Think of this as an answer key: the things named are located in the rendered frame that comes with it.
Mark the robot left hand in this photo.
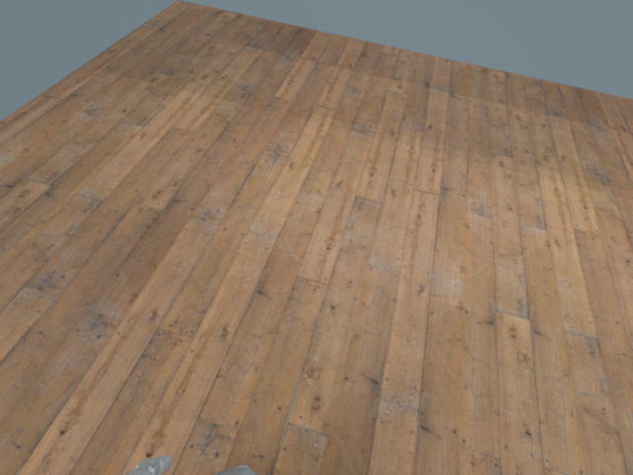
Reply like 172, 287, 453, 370
126, 455, 172, 475

